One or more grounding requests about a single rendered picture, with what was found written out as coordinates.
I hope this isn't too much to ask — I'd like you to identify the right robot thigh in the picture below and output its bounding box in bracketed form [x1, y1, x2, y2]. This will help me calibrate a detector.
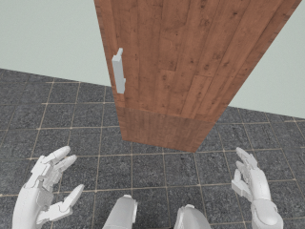
[175, 206, 212, 229]

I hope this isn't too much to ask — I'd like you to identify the robot thigh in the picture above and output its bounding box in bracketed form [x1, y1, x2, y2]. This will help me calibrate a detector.
[175, 206, 212, 229]
[102, 197, 138, 229]

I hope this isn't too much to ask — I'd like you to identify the robot right forearm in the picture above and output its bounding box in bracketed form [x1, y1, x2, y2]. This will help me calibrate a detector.
[251, 199, 284, 229]

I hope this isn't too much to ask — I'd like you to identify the left robot thigh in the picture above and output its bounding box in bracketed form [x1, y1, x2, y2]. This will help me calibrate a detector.
[102, 197, 138, 229]

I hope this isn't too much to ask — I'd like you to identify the robot left hand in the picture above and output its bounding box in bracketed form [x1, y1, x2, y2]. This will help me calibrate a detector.
[11, 146, 85, 229]

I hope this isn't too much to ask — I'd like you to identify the robot right hand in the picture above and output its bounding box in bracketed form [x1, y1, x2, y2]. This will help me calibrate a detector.
[231, 147, 272, 203]

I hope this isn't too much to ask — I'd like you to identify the handle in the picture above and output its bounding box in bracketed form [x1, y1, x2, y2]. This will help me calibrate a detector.
[112, 48, 126, 94]

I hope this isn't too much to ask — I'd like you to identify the cupboard door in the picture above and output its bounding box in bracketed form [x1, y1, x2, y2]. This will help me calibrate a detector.
[99, 0, 295, 122]

